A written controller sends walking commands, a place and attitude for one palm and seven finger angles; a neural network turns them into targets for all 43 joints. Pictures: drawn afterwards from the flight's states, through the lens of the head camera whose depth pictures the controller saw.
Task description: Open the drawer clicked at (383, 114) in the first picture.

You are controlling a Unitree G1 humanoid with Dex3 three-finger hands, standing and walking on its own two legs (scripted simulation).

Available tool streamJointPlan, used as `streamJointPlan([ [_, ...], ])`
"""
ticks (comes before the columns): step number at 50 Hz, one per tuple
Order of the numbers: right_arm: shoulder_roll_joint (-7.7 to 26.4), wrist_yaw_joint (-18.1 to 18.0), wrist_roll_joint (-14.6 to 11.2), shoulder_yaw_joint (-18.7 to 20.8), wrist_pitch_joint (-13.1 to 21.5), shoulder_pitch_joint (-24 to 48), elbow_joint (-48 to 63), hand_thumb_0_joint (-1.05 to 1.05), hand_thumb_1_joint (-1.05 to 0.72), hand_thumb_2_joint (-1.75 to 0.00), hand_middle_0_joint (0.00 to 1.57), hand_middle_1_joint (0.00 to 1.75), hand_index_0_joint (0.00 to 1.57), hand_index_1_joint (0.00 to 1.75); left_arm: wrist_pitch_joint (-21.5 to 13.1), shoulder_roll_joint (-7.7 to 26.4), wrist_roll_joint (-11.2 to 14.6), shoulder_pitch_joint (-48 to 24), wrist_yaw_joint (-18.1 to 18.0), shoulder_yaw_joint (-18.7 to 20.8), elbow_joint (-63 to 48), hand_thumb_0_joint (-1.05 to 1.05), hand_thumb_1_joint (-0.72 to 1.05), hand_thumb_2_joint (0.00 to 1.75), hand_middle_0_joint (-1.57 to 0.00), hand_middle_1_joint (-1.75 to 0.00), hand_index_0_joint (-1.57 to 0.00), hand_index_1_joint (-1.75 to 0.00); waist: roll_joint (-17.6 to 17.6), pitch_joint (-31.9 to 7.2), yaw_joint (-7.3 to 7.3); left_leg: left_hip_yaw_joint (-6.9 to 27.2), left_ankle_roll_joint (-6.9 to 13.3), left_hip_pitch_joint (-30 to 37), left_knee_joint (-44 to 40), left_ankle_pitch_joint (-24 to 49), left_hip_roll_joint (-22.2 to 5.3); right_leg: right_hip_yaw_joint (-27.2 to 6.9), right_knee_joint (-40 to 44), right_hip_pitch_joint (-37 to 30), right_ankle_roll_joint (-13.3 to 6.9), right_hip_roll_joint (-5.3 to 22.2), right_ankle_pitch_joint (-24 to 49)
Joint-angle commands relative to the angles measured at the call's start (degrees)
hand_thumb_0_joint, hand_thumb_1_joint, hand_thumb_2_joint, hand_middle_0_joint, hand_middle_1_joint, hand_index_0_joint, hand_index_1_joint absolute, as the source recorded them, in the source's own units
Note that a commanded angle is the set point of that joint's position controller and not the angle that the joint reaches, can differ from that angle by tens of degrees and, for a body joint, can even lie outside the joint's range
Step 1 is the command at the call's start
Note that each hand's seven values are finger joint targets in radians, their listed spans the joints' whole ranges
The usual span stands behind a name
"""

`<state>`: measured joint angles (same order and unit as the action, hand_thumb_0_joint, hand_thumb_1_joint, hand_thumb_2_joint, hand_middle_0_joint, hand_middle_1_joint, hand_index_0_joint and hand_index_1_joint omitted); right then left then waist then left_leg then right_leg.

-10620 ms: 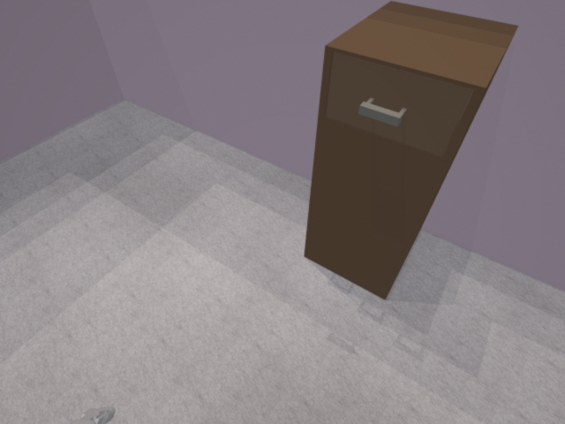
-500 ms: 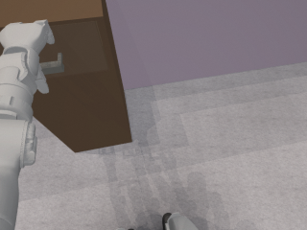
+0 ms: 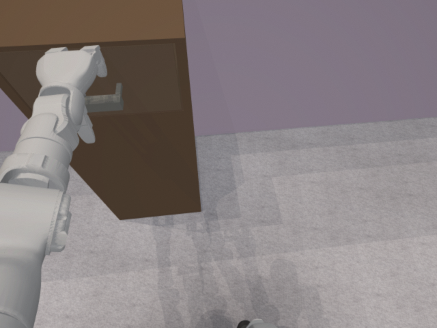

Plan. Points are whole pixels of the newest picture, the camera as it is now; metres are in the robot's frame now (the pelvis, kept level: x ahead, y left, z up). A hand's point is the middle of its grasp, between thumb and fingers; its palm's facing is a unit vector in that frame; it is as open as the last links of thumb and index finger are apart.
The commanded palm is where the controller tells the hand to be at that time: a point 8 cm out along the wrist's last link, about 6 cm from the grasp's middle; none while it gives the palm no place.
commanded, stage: move the hooked fingers above the handle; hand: left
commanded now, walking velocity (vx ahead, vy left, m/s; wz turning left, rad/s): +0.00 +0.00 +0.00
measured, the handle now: (97, 96) +0.57 +0.21 +0.05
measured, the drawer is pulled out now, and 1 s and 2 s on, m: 0.00 0.00 0.00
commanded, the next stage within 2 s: lower the fingers behind the handle in 0.36 s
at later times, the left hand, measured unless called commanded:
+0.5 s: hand (83, 94) +0.53 +0.21 +0.10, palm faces -0.03 -0.01 -1.00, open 13.6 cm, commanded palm +0.52 +0.21 +0.15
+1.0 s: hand (96, 106) +0.53 +0.20 +0.07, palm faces -0.02 -0.03 -1.00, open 13.7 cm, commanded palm +0.52 +0.21 +0.12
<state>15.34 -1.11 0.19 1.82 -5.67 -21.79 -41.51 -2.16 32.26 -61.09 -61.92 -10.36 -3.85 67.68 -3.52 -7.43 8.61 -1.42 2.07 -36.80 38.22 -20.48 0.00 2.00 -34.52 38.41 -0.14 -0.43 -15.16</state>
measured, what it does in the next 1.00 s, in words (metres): stands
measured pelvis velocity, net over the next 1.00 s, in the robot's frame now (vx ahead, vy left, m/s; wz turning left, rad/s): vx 0.00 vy -0.01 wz -0.02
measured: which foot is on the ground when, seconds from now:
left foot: down 0.00-1.00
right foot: down 0.00-1.00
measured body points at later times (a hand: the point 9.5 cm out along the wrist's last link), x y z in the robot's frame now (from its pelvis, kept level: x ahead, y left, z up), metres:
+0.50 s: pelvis +0.01 +0.00 +0.00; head +0.10 -0.01 +0.44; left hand +0.53 +0.21 +0.15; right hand +0.00 -0.28 -0.12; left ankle -0.04 +0.09 -0.72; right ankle +0.00 -0.12 -0.72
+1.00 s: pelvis +0.00 -0.01 +0.00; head +0.11 -0.01 +0.43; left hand +0.53 +0.20 +0.12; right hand -0.02 -0.28 -0.13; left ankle -0.04 +0.09 -0.72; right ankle +0.00 -0.12 -0.72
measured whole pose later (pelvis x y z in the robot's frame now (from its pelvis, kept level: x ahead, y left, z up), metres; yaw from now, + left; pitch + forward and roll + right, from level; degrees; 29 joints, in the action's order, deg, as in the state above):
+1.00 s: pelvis +0.00 -0.01 +0.00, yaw -1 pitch +20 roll -1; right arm 15.4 -1.4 1.3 2.2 -5.5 -21.8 -41.7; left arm -6.2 32.1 -62.8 -57.4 -14.6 -0.3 65.7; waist -3.1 -7.1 8.5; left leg -2.4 1.8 -38.4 39.3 -21.2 -0.4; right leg 0.9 -36.8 41.0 -0.4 -0.8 -16.1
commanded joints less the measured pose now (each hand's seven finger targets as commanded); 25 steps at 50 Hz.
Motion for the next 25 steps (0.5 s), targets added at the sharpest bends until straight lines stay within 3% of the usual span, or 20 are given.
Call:
streamJointPlan([
  [1,9.69,-1.02,-0.09,3.32,0.50,-9.13,2.65,0.00,-0.90,-0.90,0.20,0.30,0.20,0.30,1.00,14.04,0.46,-30.50,-1.53,3.21,-11.93,0.00,-0.50,0.30,-0.30,-1.20,-0.30,-1.20,-0.28,-23.18,1.44,2.42,-0.28,16.94,-2.81,28.68,0.02,-0.42,2.14,-12.80,-1.22,-2.14,17.83],
  [3,9.45,-1.20,-0.09,3.24,0.57,-8.65,3.04,0.00,-0.90,-0.90,0.20,0.30,0.20,0.30,0.53,13.04,0.22,-30.81,-0.95,2.26,-12.47,0.00,-0.50,0.30,-0.30,-1.20,-0.30,-1.20,0.10,-23.12,1.71,2.32,-0.16,17.27,-3.04,28.59,0.08,-0.54,2.16,-13.25,-1.14,-1.97,18.19],
  [5,9.22,-1.35,-0.01,3.22,0.61,-8.46,3.56,0.00,-0.90,-0.90,0.20,0.30,0.20,0.30,-0.60,14.60,0.09,-29.29,-0.55,3.72,-13.66,0.00,-0.50,0.30,-0.30,-1.20,-0.30,-1.20,-0.70,-25.42,0.71,1.97,-0.15,18.03,-2.72,30.48,0.20,-0.92,1.81,-14.86,-1.16,-1.86,19.78],
  [8,9.17,-1.49,-0.02,3.04,0.56,-8.07,3.70,0.00,-0.90,-0.90,0.20,0.30,0.20,0.30,-1.05,14.47,0.15,-27.73,-0.27,3.83,-12.24,0.00,-0.50,0.30,-0.30,-1.20,-0.30,-1.20,0.90,-22.44,0.84,1.75,-0.03,16.45,-3.11,28.14,0.25,-0.76,2.06,-14.41,-1.07,-1.78,18.74],
  [11,9.01,-1.55,-0.03,2.97,0.53,-7.91,4.00,0.00,-0.90,-0.90,0.20,0.30,0.20,0.30,-1.44,15.66,0.01,-26.67,-0.58,4.77,-12.09,0.00,-0.50,0.30,-0.30,-1.20,-0.30,-1.20,0.01,-22.87,0.03,1.38,0.00,15.41,-3.00,27.99,0.63,-1.10,1.76,-15.48,-1.22,-1.69,19.52],
  [13,8.96,-1.53,-0.05,3.12,0.54,-8.02,3.87,0.00,-0.90,-0.90,0.20,0.30,0.20,0.30,-1.30,13.70,-0.08,-27.18,-0.72,3.25,-11.79,0.00,-0.50,0.30,-0.30,-1.20,-0.30,-1.20,0.14,-21.81,0.77,1.46,-0.14,15.67,-2.99,28.18,0.43,-0.82,1.76,-14.14,-1.18,-1.74,19.03],
  [16,9.08,-1.28,0.14,3.45,0.51,-8.35,3.77,0.00,-0.90,-0.90,0.20,0.30,0.20,0.30,-1.41,14.88,0.11,-27.73,-1.41,4.58,-13.36,0.00,-0.50,0.30,-0.30,-1.20,-0.30,-1.20,-1.13,-24.16,0.10,1.31,-0.18,16.68,-2.53,30.23,0.51,-1.09,1.48,-15.16,-1.20,-1.75,20.41],
  [19,9.02,-1.14,0.21,3.78,0.29,-8.33,3.71,0.00,-0.90,-0.90,0.20,0.30,0.20,0.30,-1.14,13.88,0.42,-27.49,-1.55,4.31,-14.92,0.00,-0.50,0.30,-0.30,-1.20,-0.30,-1.20,-1.04,-25.82,0.01,1.30,-0.27,18.04,-1.99,33.65,0.41,-1.06,1.39,-15.99,-1.22,-1.80,22.21],
  [21,9.13,-1.07,0.09,3.82,0.16,-8.26,3.43,0.00,-0.90,-0.90,0.20,0.30,0.20,0.30,-0.69,13.74,0.47,-26.94,-1.64,4.13,-14.35,0.00,-0.50,0.30,-0.30,-1.20,-0.30,-1.20,-1.00,-24.46,-0.08,1.54,-0.32,17.54,-2.50,32.26,0.31,-0.98,1.58,-15.46,-1.22,-1.83,21.15],
  [22,9.12,-0.98,0.09,3.84,0.17,-8.02,3.51,0.00,-0.90,-0.90,0.20,0.30,0.20,0.30,-0.33,11.94,0.55,-26.83,-1.51,2.58,-13.98,0.00,-0.50,0.30,-0.30,-1.20,-0.30,-1.20,-1.87,-23.42,0.26,1.22,-0.27,17.39,-2.67,31.16,0.47,-1.01,1.94,-14.87,-1.23,-1.86,20.54],
  [24,9.51,-1.19,0.04,3.88,0.14,-8.00,3.21,0.00,-0.90,-0.90,0.20,0.30,0.20,0.30,-0.17,14.30,0.49,-26.18,-1.53,4.55,-12.96,0.00,-0.50,0.30,-0.30,-1.20,-0.30,-1.20,0.55,-23.16,0.21,0.91,0.04,15.93,-2.89,29.47,0.62,-1.23,2.30,-16.32,-1.23,-1.80,20.81],
  [25,9.49,-1.23,0.03,3.72,0.13,-8.02,3.07,0.00,-0.90,-0.90,0.20,0.30,0.20,0.30,0.03,14.26,0.20,-26.61,-1.59,3.82,-12.59,0.00,-0.50,0.30,-0.30,-1.20,-0.30,-1.20,-0.54,-22.85,0.47,0.96,0.01,15.42,-3.16,28.33,0.62,-1.37,2.10,-16.05,-1.20,-1.67,20.43],
])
